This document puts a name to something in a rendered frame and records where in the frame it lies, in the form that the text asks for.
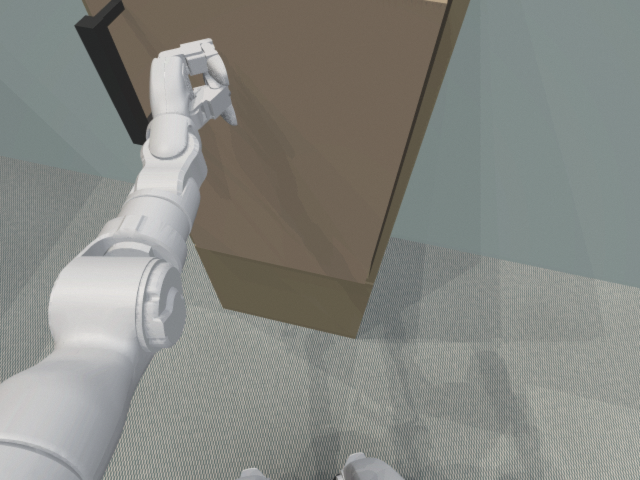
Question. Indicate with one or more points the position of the robot right thigh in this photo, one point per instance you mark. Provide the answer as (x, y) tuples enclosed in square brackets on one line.
[(368, 469)]

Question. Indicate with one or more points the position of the left robot upper arm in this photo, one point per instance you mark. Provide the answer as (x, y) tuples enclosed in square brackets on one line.
[(62, 419)]

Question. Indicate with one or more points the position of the handle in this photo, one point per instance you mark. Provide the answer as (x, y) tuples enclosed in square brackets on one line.
[(101, 48)]

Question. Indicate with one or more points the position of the robot left shin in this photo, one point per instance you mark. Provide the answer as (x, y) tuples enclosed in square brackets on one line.
[(250, 472)]

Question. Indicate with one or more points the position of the left robot forearm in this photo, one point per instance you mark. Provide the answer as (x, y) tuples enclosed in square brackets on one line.
[(159, 212)]

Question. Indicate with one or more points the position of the robot left hand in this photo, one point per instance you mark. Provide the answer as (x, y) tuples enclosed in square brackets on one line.
[(171, 92)]

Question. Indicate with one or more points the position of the cupboard door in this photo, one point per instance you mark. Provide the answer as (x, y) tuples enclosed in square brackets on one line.
[(324, 93)]

